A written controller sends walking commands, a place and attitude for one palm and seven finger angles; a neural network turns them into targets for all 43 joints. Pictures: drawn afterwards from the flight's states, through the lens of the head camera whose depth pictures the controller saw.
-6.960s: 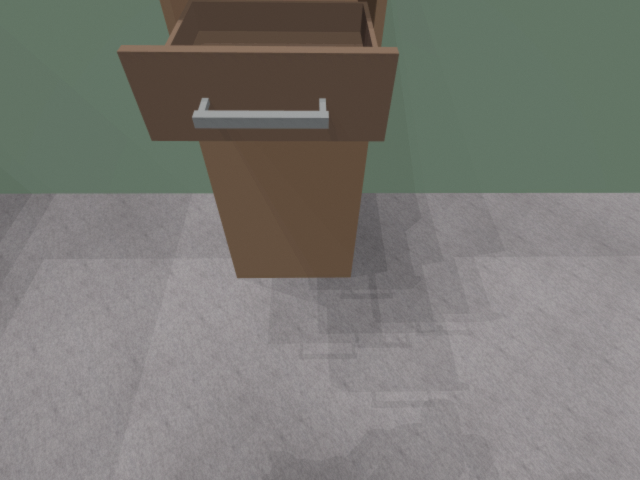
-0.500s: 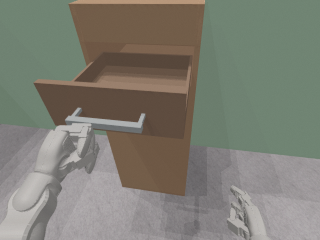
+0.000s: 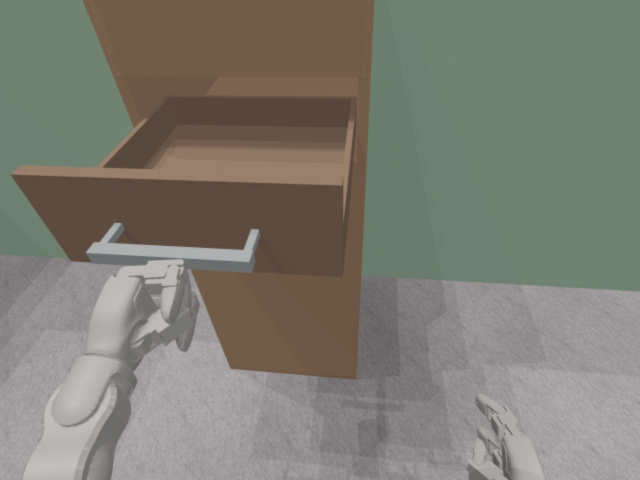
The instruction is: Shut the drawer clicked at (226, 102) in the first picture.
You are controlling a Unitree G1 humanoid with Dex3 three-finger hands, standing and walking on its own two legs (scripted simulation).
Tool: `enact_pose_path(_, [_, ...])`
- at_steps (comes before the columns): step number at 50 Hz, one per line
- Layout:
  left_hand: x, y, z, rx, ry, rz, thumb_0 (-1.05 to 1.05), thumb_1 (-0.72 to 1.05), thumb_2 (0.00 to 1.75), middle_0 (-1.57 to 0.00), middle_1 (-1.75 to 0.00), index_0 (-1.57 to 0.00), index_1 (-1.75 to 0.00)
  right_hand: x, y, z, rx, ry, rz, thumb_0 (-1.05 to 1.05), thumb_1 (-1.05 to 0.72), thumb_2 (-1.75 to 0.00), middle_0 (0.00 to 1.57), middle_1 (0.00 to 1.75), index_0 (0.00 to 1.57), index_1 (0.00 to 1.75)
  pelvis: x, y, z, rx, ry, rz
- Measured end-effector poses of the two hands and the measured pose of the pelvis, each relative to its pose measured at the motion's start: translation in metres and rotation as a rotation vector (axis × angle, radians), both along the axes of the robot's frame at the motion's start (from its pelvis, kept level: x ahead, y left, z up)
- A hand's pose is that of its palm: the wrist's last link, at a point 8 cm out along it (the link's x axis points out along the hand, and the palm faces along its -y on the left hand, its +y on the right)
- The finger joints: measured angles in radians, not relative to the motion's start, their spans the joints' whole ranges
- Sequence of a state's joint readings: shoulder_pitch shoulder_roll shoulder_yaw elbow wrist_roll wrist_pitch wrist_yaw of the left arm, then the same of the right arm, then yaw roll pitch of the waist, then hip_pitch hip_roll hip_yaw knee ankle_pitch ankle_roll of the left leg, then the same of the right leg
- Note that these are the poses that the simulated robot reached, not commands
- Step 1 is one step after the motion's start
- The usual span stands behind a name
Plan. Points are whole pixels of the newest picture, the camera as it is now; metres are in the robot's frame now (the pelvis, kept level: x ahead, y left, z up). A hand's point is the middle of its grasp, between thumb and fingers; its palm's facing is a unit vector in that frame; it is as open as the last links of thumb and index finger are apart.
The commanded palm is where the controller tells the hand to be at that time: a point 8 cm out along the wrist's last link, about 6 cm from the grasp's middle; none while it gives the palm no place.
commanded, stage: bring the fist close to the handle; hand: left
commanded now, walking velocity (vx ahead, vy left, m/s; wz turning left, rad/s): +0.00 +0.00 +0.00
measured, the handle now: (177, 245) +0.33 +0.20 +0.17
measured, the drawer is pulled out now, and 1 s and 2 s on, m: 0.29 0.27 0.13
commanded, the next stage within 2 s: push the drawer shut in 0.28 s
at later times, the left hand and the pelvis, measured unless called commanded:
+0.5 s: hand (187, 307) +0.25 +0.16 +0.16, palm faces -0.01 -1.00 -0.06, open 3.3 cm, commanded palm +0.23 +0.21 +0.16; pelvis +0.01 +0.00 +0.00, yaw +1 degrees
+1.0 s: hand (196, 286) +0.27 +0.16 +0.16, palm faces -0.01 -1.00 -0.06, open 3.1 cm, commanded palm +0.29 +0.20 +0.16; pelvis -0.02 +0.00 +0.00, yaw +2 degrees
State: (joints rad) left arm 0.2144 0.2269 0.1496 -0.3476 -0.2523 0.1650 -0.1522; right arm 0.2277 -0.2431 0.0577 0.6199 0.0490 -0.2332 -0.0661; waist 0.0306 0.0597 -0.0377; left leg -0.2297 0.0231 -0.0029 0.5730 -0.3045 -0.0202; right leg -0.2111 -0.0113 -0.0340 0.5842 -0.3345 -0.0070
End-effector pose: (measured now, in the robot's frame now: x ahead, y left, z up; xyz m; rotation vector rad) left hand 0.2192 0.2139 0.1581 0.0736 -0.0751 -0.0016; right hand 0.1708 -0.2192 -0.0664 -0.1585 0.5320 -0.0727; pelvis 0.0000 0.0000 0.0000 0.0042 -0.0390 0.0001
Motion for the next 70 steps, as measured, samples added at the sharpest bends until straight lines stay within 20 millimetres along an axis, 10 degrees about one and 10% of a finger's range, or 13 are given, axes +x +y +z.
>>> enact_pose_path(29, [0.017,0.001,0.003,-0.012,-0.012,-0.01,0.02,0.89,0.9,-1.41,-1.59,-1.4,-1.6,0.025,0.012,0.003,0.002,-0.005,0.036,0.02,-0.9,-0.9,0.2,0.3,0.2,0.3,0.007,0.002,0.0,-0.002,0.004,0.014])
enact_pose_path(46, [0.026,0.0,0.002,-0.011,-0.016,-0.004,0.01,0.84,0.99,-1.41,-1.59,-1.4,-1.6,0.009,0.024,-0.005,-0.008,0.049,0.07,0.02,-0.9,-0.9,0.2,0.3,0.2,0.3,-0.015,0.004,0.001,-0.003,-0.02,0.04])
enact_pose_path(70, [0.093,0.004,0.004,-0.033,0.027,-0.013,0.01,0.78,0.97,-1.41,-1.59,-1.4,-1.6,-0.057,-0.003,-0.023,-0.045,0.181,-0.035,0.02,-0.9,-0.9,0.2,0.3,0.2,0.3,-0.041,0.006,-0.001,-0.006,0.002,0.028])
